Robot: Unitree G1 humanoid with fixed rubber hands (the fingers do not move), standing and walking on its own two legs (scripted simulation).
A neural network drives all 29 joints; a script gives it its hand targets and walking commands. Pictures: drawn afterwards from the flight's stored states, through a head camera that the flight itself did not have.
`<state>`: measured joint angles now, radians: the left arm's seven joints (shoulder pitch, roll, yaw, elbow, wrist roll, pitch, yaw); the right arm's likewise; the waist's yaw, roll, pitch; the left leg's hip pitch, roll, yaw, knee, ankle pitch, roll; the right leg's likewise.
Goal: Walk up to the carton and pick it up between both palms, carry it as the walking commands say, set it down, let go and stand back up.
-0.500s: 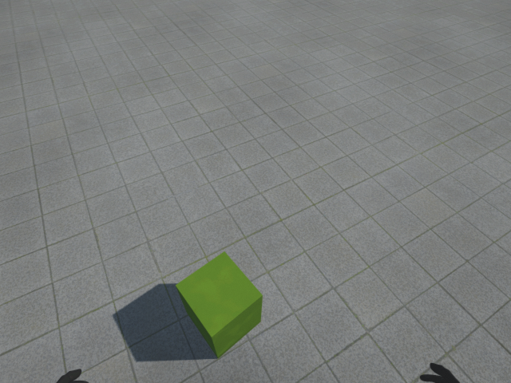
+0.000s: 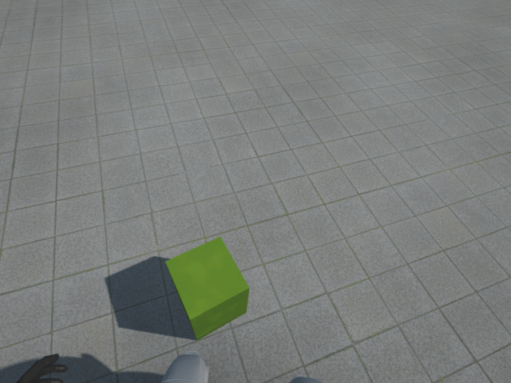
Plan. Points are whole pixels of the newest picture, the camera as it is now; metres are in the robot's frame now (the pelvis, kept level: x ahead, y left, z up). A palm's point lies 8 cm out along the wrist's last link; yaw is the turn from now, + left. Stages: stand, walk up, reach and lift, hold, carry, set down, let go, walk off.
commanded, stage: walk up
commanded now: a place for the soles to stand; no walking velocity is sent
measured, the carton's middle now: (208, 288) +0.49 +0.14 -0.62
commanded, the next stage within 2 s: none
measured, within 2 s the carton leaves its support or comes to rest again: neither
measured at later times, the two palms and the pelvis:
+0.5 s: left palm out of the picture +0.12 +0.23 -0.14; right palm (510, 311) +0.27 -0.46 -0.07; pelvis +0.11 -0.12 -0.03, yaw +15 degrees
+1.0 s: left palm out of the picture +0.05 +0.19 -0.08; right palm (436, 253) +0.41 -0.40 -0.13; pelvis +0.13 -0.17 -0.02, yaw +28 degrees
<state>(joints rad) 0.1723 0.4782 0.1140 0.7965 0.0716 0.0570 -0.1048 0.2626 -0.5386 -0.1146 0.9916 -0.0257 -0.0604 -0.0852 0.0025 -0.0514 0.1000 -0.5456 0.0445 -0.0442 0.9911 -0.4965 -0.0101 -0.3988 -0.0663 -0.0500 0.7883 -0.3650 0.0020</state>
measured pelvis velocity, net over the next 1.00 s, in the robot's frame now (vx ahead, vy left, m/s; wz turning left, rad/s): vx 0.13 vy -0.17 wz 0.49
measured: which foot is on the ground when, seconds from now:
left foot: up 0.00-0.14, down 0.16-0.48, up 0.50-0.66, down 0.68-0.86, up 0.88-1.00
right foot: down 0.00-0.16, up 0.18-0.44, down 0.46-1.00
